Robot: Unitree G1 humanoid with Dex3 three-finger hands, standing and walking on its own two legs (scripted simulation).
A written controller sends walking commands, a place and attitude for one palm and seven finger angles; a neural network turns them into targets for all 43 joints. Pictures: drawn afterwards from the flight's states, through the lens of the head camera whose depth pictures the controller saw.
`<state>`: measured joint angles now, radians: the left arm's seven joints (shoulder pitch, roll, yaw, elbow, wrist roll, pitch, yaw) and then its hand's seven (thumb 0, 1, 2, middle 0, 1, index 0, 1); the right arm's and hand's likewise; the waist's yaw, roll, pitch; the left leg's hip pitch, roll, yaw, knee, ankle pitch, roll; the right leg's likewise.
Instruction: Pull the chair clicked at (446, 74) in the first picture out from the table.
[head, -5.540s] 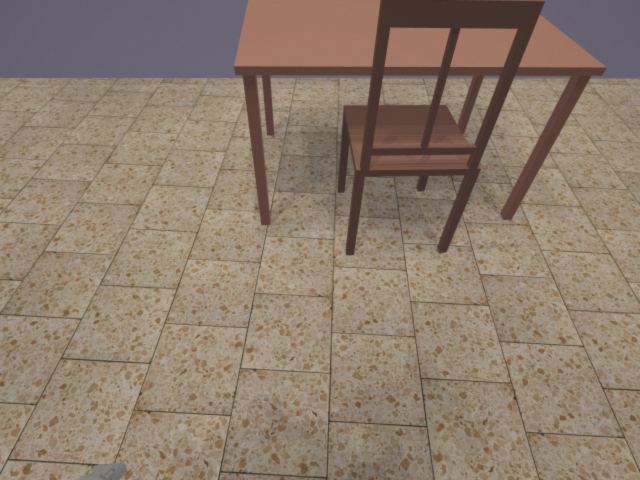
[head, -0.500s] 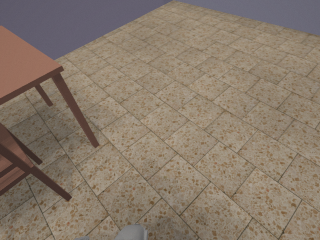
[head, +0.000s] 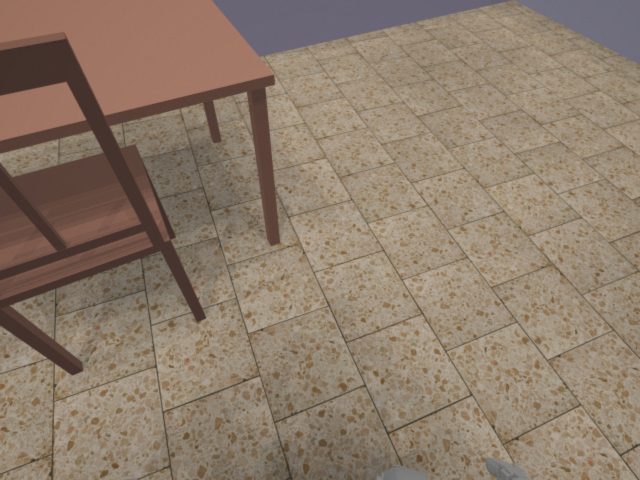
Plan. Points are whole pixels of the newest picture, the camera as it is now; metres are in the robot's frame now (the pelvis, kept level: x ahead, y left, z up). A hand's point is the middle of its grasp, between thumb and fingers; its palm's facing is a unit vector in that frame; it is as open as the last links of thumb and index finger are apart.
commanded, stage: turn to face it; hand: left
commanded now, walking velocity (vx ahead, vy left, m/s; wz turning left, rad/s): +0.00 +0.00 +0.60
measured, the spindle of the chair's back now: (13, 189) +0.56 +0.62 -0.06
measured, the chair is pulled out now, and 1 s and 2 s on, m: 0.00 0.00 0.00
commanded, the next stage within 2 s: take the last steps up to it in 0.82 s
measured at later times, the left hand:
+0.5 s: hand out of the picture -0.02 +0.20 -0.17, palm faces +0.33 -0.91 -0.24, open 7.4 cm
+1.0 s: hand out of the picture -0.05 +0.19 -0.15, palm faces +0.46 -0.85 -0.27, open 7.4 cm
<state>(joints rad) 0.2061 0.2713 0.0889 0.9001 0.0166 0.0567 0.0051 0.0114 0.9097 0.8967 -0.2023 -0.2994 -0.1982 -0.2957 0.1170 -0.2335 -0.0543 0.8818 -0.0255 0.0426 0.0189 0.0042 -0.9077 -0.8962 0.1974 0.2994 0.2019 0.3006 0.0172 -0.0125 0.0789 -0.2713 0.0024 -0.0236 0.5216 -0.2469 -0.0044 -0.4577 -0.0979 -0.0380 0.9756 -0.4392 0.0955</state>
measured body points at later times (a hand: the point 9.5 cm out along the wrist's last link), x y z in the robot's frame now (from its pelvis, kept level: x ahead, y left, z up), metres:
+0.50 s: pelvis -0.02 -0.01 +0.00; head +0.01 +0.00 +0.44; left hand -0.04 +0.24 -0.15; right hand +0.14 -0.24 -0.14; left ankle -0.07 +0.10 -0.72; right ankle +0.03 -0.14 -0.73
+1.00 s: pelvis -0.03 -0.02 +0.00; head -0.01 -0.04 +0.45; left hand -0.07 +0.23 -0.13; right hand +0.11 -0.21 -0.16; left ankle -0.07 +0.10 -0.73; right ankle +0.00 -0.12 -0.74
